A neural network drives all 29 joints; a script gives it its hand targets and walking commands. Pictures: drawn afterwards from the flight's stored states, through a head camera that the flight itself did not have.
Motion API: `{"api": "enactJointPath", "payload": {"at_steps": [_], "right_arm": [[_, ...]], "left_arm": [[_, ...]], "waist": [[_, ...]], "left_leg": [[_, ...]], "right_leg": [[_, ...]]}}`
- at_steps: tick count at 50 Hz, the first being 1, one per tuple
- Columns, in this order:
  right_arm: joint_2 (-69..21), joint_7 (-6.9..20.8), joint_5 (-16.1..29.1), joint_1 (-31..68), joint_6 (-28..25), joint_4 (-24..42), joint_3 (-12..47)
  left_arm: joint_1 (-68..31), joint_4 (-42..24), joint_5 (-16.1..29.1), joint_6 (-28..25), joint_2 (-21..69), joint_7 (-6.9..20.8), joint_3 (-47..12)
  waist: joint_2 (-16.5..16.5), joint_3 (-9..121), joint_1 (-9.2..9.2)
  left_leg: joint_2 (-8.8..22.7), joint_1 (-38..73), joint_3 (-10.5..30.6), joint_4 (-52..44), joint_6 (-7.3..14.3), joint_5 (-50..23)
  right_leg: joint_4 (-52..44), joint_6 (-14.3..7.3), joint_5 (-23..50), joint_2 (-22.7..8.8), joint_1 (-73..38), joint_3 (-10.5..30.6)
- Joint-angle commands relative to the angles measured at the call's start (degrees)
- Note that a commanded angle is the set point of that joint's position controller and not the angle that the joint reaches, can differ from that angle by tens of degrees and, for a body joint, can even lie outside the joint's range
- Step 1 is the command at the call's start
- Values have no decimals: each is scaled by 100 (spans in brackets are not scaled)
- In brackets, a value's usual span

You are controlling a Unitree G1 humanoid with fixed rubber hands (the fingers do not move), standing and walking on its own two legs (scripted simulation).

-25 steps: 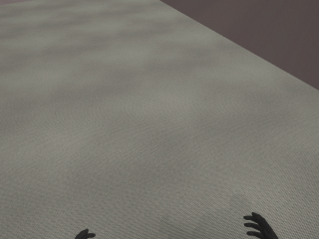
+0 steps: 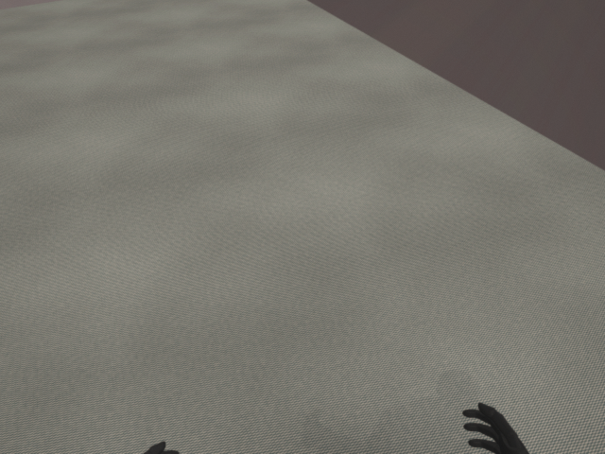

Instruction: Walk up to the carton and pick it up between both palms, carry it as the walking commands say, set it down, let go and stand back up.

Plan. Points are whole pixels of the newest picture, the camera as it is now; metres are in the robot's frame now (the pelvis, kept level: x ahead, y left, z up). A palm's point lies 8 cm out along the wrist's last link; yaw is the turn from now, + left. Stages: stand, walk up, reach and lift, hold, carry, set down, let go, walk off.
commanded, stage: stand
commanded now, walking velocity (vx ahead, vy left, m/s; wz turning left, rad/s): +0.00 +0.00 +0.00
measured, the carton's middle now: out of the picture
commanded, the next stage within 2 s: walk up in 0.50 s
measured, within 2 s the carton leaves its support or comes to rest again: neither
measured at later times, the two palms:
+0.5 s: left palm out of the picture +0.11 +0.25 -0.11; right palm out of the picture +0.14 -0.25 -0.08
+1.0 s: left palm out of the picture +0.07 +0.29 -0.13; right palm out of the picture +0.11 -0.22 -0.10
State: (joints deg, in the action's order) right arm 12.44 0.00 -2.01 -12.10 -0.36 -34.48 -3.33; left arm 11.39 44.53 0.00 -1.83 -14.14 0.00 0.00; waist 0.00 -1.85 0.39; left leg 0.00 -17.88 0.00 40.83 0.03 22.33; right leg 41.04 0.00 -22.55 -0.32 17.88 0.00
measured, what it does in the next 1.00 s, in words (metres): stands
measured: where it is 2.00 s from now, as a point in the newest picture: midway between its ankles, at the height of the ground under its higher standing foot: outside the picture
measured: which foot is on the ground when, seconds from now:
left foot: down 0.00-1.00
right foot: down 0.00-1.00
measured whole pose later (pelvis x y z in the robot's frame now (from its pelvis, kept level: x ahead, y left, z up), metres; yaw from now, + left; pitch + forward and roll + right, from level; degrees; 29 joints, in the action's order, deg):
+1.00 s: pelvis -0.01 +0.03 +0.00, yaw +6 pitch +0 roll -2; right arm 12.5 0.3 -1.9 -14.3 5.0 -37.6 -3.4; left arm 10.4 46.7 0.0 4.2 -14.3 -1.0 0.0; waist 0.1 -2.3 -2.2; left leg 0.1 -20.1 0.0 46.6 0.1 25.8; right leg 40.4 2.2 -22.4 -4.0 18.0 -4.8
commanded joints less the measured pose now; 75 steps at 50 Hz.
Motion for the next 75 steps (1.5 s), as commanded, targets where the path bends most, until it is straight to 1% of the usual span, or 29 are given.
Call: {"api": "enactJointPath", "payload": {"at_steps": [1, 4, 8, 10, 14, 23, 27, 30, 32, 34, 35, 36, 38, 42, 43, 45, 49, 50, 51, 52, 53, 55, 57, 61, 66, 70, 73, 74, 75], "right_arm": [[1403, -83, 81, 289, -356, 91, -360], [1481, -93, 107, 268, -343, 22, -421], [1523, -90, 61, 157, -284, 19, -411], [1393, -101, 100, 94, -337, -74, -360], [1479, -127, 106, 255, -354, -24, -374], [1598, -80, 89, 135, -363, -94, -400], [1492, -98, 111, 352, -342, -31, -400], [1489, -81, 105, 340, -378, -125, -367], [1428, -90, 73, 401, -390, -59, -388], [1524, -78, 100, 292, -336, -147, -363], [1289, 14, 60, -583, 67, -325, -30], [1137, -22, -15, -118, 229, -393, -162], [1125, -26, 20, 34, 325, -263, -147], [888, 2, 46, 61, 423, -268, -166], [865, 40, 33, 210, 467, -175, -247], [803, 49, 75, 74, 473, -260, -210], [727, 103, 146, -803, 270, -543, -77], [1150, 46, 131, -747, 181, -577, -142], [1863, 15, 37, -883, 182, -520, -313], [1695, -10, 82, -1142, 221, -621, -288], [1439, -64, 46, -1198, 251, -662, -226], [1399, -111, 113, -843, 148, -710, -175], [1277, -131, 190, -1045, 59, -897, -117], [1186, -222, 193, -1688, 64, -1046, -29], [1307, -246, 90, -1671, 145, -1120, -36], [1341, -249, 97, -1362, 145, -1027, -173], [1247, -206, 90, -1068, 137, -880, -191], [1089, -201, 103, -846, 135, -880, -224], [768, -186, 114, -1035, 129, -879, -161]], "left_arm": [[-352, -374, -167, -229, -1528, -94, 557], [-343, -344, -139, -241, -1397, -87, 538], [-421, -378, -124, -299, -1380, -80, 528], [-295, -240, -114, -245, -1507, -100, 558], [-480, -311, -125, -224, -1347, -74, 546], [-319, -231, -71, -250, -1498, -102, 558], [-446, -248, -147, -280, -1406, -74, 544], [-419, -105, -131, -224, -1398, -90, 561], [-347, -95, -113, -250, -1375, -58, 511], [-518, -104, -181, -248, -1536, -98, 561], [-673, -328, -91, 142, -710, -97, 356], [-522, -580, -69, 292, -823, -140, 438], [44, -525, -113, 416, -968, -226, 496], [18, -389, -220, 512, -1287, -244, 577], [-138, -398, -217, 477, -1302, -248, 572], [-319, -440, -194, 493, -1176, -272, 577], [-772, -381, -259, 591, -1124, -205, 597], [-545, -461, -273, 601, -792, -160, 496], [-738, -748, -281, 669, -625, -142, 446], [-960, -886, -198, 710, -702, -166, 587], [-915, -776, -205, 703, -629, -160, 593], [-908, -610, -194, 599, -732, -49, 518], [-919, -681, -173, 498, -567, 20, 491], [-1251, -1003, -83, 433, -526, 82, 422], [-1474, -1242, -69, 404, -484, 93, 367], [-1103, -1209, 4, 390, -496, 7, 333], [-747, -1102, 23, 398, -632, -20, 430], [-348, -921, 14, 398, -717, -59, 469], [-211, -907, -23, 414, -940, -81, 555]], "waist": [[63, 574, -24], [-118, 570, -11], [369, 538, 40], [-194, 518, -73], [121, 653, -42], [-298, 753, 9], [269, 329, 6], [-308, 276, 1], [69, 465, 31], [-64, 364, -71], [240, 828, -517], [-515, -327, -92], [-253, -169, 66], [1118, 175, 118], [1174, 32, 105], [1121, -144, -16], [1018, 485, -526], [-381, 314, -505], [-1879, -214, -511], [-1737, -95, -543], [-1321, -222, -506], [-662, 49, -447], [-1108, 828, -472], [-954, 906, -691], [-1318, 885, -740], [-1372, 1006, -541], [-1494, 846, -182], [-1072, 850, 55], [12, 1023, 179]], "left_leg": [[604, 376, 619, -635, 409, -1960], [540, 304, 615, -697, 430, -1707], [507, 306, 559, -730, 438, -1922], [504, 408, 448, -638, 391, -2053], [527, 414, 480, -646, 381, -2214], [565, 426, 644, -709, 391, -1878], [588, 223, 613, -917, 422, -1594], [595, 281, 642, -852, 427, -1716], [571, 305, 607, -730, 472, -1771], [561, 331, 582, -768, 398, -1639], [663, 41, 1034, -983, 634, -987], [814, -1140, 1438, -1176, 409, -2383], [508, -1355, 883, -666, 220, -2318], [88, -1374, -177, 1199, -40, 974], [77, -1320, -248, 1967, -116, 1162], [197, -1286, -335, 1890, -204, 1073], [193, 289, -575, -983, -32, -520], [1111, 601, 916, -1889, 60, -1844], [2188, 627, 3447, -2376, 394, -3356], [2095, 327, 3887, -2595, 416, -3221], [1760, 182, 3770, -2571, 318, -2695], [1435, 1027, 3065, -2160, 185, -3635], [1256, 1853, 2410, -1512, 89, -6234], [1265, 2704, 2949, -1540, 155, -6527], [1360, 2274, 3276, -1812, 712, -5340], [1356, 1577, 3150, -1810, 708, -5078], [843, 128, 2547, -1632, 368, -4146], [674, -562, 2269, -1545, 155, -2660], [178, -1300, 1550, -642, -78, -675]], "right_leg": [[-776, -498, 1893, -620, -233, 505], [-793, -509, 1797, -574, -333, 510], [-719, -460, 1963, -585, -334, 473], [-654, -458, 2096, -588, -306, 448], [-676, -415, 1986, -505, -325, 308], [-617, -462, 1846, -580, -379, 574], [-839, -430, 1687, -510, -195, 490], [-816, -510, 1651, -521, -170, 577], [-797, -495, 1803, -568, -183, 561], [-916, -452, 1625, -527, -117, 584], [-672, 98, 376, -574, -10, 24], [-623, -45, 489, -566, -310, 157], [-1127, -147, 1132, -992, -928, 441], [-1984, -881, 2001, -2377, -1006, 1220], [-1990, -1153, 2068, -2529, -613, 1248], [-1947, -1063, 2176, -2277, -391, 940], [-466, -252, 1956, -1572, -192, -116], [1044, 64, 622, -882, 603, -551], [1952, 447, -1447, 22, 2211, -371], [2009, 511, -1274, -77, 1849, 315], [2068, 464, -881, -57, 1800, 435], [2033, 433, -412, -120, 1898, 457], [2022, 482, -323, -56, 1743, 276], [1572, 532, -432, 99, 1817, 377], [723, 544, -598, 257, 1505, 365], [-245, 392, -254, 282, 413, 251], [-1381, 283, 761, 43, -1326, 105], [-1821, 139, 1465, -318, -2169, 129], [-2139, -167, 2266, -1244, -2991, 596]]}}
